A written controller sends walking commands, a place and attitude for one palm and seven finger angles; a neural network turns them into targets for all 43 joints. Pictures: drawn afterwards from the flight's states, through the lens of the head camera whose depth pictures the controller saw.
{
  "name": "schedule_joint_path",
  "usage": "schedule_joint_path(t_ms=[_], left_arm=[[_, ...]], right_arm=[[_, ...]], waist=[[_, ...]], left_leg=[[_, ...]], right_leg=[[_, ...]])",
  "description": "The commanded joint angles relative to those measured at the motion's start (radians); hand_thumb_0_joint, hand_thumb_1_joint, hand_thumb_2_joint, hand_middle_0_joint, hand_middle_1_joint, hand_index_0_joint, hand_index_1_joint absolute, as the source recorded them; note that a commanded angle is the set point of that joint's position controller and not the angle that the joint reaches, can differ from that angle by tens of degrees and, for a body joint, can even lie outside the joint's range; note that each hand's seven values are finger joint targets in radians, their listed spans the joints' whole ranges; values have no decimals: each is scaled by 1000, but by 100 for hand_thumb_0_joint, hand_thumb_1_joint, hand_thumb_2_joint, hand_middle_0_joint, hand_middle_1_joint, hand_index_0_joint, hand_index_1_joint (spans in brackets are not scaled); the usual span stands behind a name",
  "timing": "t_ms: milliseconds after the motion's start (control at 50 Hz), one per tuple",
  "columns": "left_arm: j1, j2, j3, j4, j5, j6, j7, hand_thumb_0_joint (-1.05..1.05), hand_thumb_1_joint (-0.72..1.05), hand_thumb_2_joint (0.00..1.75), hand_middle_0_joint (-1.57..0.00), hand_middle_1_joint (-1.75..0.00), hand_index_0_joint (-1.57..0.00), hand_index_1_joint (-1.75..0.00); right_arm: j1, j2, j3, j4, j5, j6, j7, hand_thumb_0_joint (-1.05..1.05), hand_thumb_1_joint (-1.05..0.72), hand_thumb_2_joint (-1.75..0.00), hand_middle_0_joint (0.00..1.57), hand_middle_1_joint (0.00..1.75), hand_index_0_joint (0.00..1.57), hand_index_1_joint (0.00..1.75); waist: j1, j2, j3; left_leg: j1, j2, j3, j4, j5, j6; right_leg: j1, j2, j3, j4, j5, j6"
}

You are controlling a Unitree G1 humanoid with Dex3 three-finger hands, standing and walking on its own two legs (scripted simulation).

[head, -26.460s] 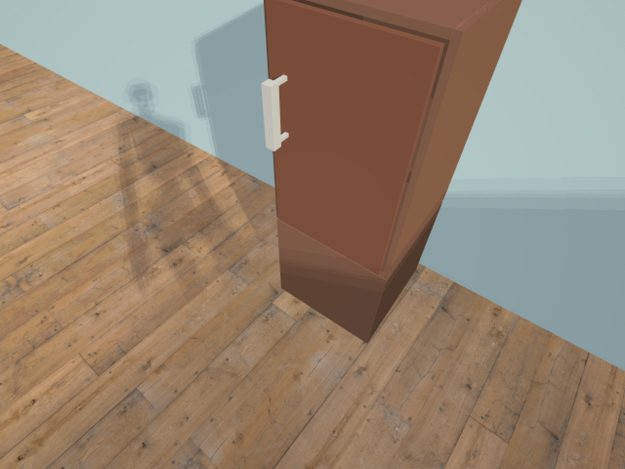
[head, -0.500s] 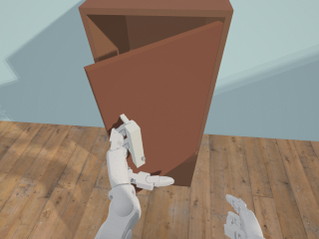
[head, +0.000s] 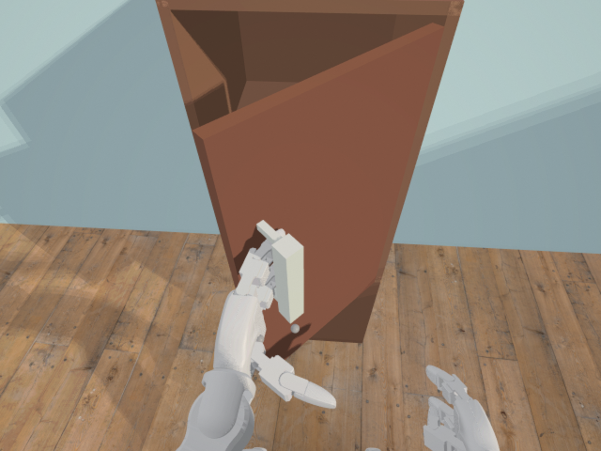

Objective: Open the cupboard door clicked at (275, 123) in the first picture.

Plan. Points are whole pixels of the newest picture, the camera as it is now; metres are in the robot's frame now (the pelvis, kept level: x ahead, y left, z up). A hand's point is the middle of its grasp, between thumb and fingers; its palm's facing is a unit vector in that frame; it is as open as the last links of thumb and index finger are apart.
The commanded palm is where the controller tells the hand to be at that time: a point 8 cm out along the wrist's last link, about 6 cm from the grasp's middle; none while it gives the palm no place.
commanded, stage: slide the hand sideways off the handle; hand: left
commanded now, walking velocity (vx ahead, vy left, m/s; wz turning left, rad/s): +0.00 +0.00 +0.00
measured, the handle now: (279, 272) +0.32 +0.05 +0.08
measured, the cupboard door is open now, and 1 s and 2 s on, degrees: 46 45 45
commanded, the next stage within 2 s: draw the hand back to the body in 0.84 s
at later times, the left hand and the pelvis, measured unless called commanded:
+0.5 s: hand (258, 357) +0.21 +0.06 +0.09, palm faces -0.07 -1.00 -0.01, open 16.1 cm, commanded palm +0.18 +0.12 +0.09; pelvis +0.02 -0.02 -0.01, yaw +0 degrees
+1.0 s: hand (219, 395) +0.17 +0.10 +0.09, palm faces -0.04 -1.00 -0.02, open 16.3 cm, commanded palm +0.14 +0.15 +0.10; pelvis +0.01 -0.02 -0.02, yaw +1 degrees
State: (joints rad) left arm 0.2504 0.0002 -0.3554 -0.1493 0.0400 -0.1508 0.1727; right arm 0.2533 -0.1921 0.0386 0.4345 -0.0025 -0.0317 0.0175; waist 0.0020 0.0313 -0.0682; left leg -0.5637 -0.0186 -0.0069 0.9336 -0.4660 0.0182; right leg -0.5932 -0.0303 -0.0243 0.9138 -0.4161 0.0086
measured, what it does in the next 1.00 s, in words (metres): stands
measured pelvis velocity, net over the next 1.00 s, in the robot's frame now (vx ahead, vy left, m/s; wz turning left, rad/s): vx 0.01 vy -0.02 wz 0.01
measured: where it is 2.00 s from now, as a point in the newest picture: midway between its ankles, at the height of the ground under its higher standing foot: outside the picture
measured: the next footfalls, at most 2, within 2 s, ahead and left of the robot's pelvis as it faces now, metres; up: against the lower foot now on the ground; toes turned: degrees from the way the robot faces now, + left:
none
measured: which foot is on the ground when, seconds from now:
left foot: down 0.00-1.00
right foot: down 0.00-1.00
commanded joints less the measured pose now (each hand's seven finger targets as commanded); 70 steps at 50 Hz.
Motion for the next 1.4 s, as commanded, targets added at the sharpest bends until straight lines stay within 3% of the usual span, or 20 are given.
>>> schedule_joint_path(t_ms=[0, 20, 160, 260, 320, 380, 420, 540, 660, 740, 820, 900, 980, 1080, 1120, 1180, 1260, 1320, 1360, 1380], left_arm=[[-53, -17, 22, -281, 12, -66, -1, 0, -50, 30, -15, -30, -15, -30], [-17, 1, 40, -292, 7, -63, -7, 0, -50, 30, -15, -30, -15, -30], [96, 5, 34, -404, -15, -69, -34, 0, -50, 30, -15, -30, -15, -30], [194, 68, 99, -439, -27, -89, -62, 0, -50, 30, -15, -30, -15, -30], [243, 71, 102, -468, -44, -100, -87, 0, -50, 30, -15, -30, -15, -30], [294, 108, 156, -476, -68, -104, -110, 0, -50, 30, -15, -30, -15, -30], [340, 136, 191, -492, -78, -109, -123, 0, -50, 30, -15, -30, -15, -30], [440, 152, 235, -534, -119, -129, -175, 0, -50, 30, -15, -30, -15, -30], [498, 167, 253, -564, -151, -162, -234, 0, -50, 30, -15, -30, -15, -30], [505, 209, 292, -571, -175, -176, -273, 0, -50, 30, -15, -30, -15, -30], [497, 196, 288, -562, -194, -177, -290, 0, -50, 30, -15, -30, -15, -30], [494, 203, 297, -572, -197, -172, -284, 0, -50, 30, -15, -30, -15, -30], [456, 236, 317, -624, -188, -152, -264, 0, -50, 30, -15, -30, -15, -30], [445, 245, 359, -608, -206, -92, -258, 0, -50, 30, -15, -30, -15, -30], [428, 260, 387, -591, -219, -65, -263, 0, -50, 30, -15, -30, -15, -30], [453, 273, 415, -618, -238, -41, -284, 0, -50, 30, -15, -30, -15, -30], [421, 283, 431, -648, -257, -17, -302, 0, -50, 30, -15, -30, -15, -30], [395, 318, 484, -626, -272, -1, -309, 0, -50, 30, -15, -30, -15, -30], [387, 316, 496, -643, -283, 6, -319, 0, -43, 33, -15, -30, -15, -30], [385, 326, 514, -646, -290, 11, -324, 0, -40, 34, -15, -30, -15, -30]], right_arm=[[-104, -92, -44, -198, 4, -49, -4, 0, -90, -90, 20, 30, 20, 30], [-107, -96, -44, -206, 5, -46, -5, 0, -90, -90, 20, 30, 20, 30], [-90, -93, -43, -237, 5, -47, -4, 0, -90, -90, 20, 30, 20, 30], [-59, -100, -47, -243, 4, -54, -13, 0, -90, -90, 20, 30, 20, 30], [-51, -103, -49, -252, 6, -64, -17, 0, -90, -90, 20, 30, 20, 30], [-43, -106, -50, -256, 8, -70, -24, 0, -90, -90, 20, 30, 20, 30], [-38, -107, -54, -255, 9, -75, -27, 0, -90, -90, 20, 30, 20, 30], [-32, -104, -64, -260, 15, -88, -36, 0, -90, -90, 20, 30, 20, 30], [-30, -105, -74, -258, 22, -100, -46, 0, -90, -90, 20, 30, 20, 30], [-34, -110, -79, -254, 29, -108, -58, 0, -90, -90, 20, 30, 20, 30], [-41, -112, -79, -258, 33, -113, -65, 0, -90, -90, 20, 30, 20, 30], [-41, -110, -78, -265, 35, -118, -69, 0, -90, -90, 20, 30, 20, 30], [-43, -109, -71, -273, 41, -117, -71, 0, -90, -90, 20, 30, 20, 30], [-55, -110, -58, -264, 49, -121, -79, 0, -90, -90, 20, 30, 20, 30], [-57, -116, -56, -251, 51, -128, -84, 0, -90, -90, 20, 30, 20, 30], [-58, -117, -52, -243, 54, -139, -86, 0, -90, -90, 20, 30, 20, 30], [-65, -121, -43, -232, 57, -158, -86, 0, -90, -90, 20, 30, 20, 30], [-69, -129, -44, -211, 57, -169, -92, 0, -90, -90, 20, 30, 20, 30], [-70, -129, -41, -206, 60, -179, -92, 0, -90, -90, 20, 30, 20, 30], [-70, -128, -42, -200, 62, -185, -93, 0, -90, -90, 20, 30, 20, 30]], waist=[[7, -75, -178], [20, -78, -184], [-2, -50, -148], [-2, -67, -171], [-1, -60, -178], [-3, -90, -163], [8, -76, -178], [7, -65, -193], [-1, -74, -181], [-4, -57, -174], [-5, -78, -150], [1, -61, -158], [6, -12, -159], [9, -25, -113], [7, -51, -113], [20, -15, -125], [19, 16, -100], [18, -22, -85], [24, 20, -89], [25, 10, -96]], left_leg=[[51, 5, -23, -174, 162, -2], [40, 5, -28, -178, 172, -3], [31, 7, -22, -150, 169, -3], [11, 3, -16, -120, 198, -1], [1, 0, -14, -104, 220, 0], [-31, -5, -7, -89, 189, 1], [-39, -7, -7, -80, 215, 2], [-58, -11, 1, -48, 239, 2], [-93, -14, -2, -23, 204, 4], [-108, -15, -4, -7, 183, 4], [-123, -14, -11, -7, 144, 5], [-131, -14, -10, -3, 118, 4], [-93, -7, -17, -38, 100, 5], [-80, -2, -21, -78, 66, 4], [-72, 1, -27, -91, 67, 5], [-38, 1, -23, -111, 107, 3], [-7, 4, -34, -141, 131, 1], [-4, 6, -38, -153, 111, 3], [22, 6, -40, -170, 125, -1], [32, 6, -39, -173, 139, -2]], right_leg=[[104, 35, -41, -131, 131, -49], [121, 36, -42, -126, 135, -53], [83, 40, -42, -112, 151, -45], [86, 42, -36, -93, 197, -40], [93, 43, -30, -84, 228, -38], [87, 41, -20, -93, 213, -30], [108, 40, -14, -85, 243, -33], [108, 36, -3, -72, 303, -22], [83, 30, 11, -71, 266, -13], [57, 28, 17, -71, 219, -14], [31, 34, 14, -79, 132, -18], [16, 32, 16, -81, 81, -18], [6, 40, -12, -78, 51, -24], [19, 44, -19, -120, 1, -22], [39, 44, -22, -136, -4, -20], [68, 45, -33, -137, 55, -21], [81, 50, -52, -143, 85, -22], [92, 52, -49, -172, 55, -20], [101, 51, -56, -174, 74, -22], [113, 52, -59, -176, 93, -21]])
